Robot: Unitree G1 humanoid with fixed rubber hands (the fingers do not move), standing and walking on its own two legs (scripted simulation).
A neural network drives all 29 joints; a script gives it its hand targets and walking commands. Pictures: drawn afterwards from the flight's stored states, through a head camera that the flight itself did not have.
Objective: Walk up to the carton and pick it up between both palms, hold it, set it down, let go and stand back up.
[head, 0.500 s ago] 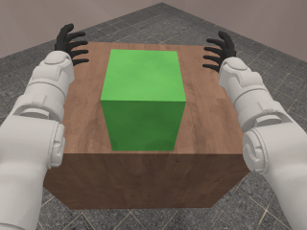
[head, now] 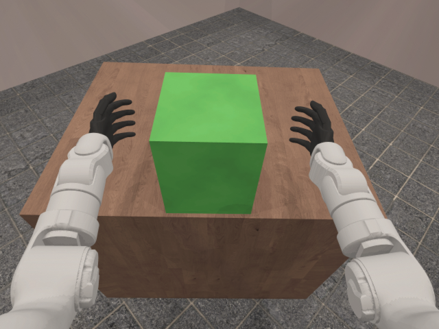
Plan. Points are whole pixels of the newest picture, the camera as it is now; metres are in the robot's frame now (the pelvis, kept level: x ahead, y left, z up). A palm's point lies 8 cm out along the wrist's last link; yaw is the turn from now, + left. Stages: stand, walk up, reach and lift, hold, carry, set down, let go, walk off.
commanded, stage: set down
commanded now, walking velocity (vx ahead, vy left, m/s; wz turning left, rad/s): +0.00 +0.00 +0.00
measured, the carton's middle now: (209, 145) +0.49 +0.03 +0.04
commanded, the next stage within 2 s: none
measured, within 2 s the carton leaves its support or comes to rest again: neither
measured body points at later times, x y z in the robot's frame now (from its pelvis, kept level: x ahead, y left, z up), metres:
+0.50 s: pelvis +0.00 +0.01 +0.00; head +0.01 +0.03 +0.45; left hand +0.37 +0.23 +0.07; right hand +0.36 -0.17 +0.07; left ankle +0.02 +0.12 -0.74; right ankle +0.02 -0.10 -0.74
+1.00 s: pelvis +0.01 +0.01 +0.00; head +0.00 +0.02 +0.45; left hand +0.28 +0.24 +0.02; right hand +0.28 -0.17 +0.02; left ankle +0.02 +0.12 -0.74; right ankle +0.02 -0.10 -0.74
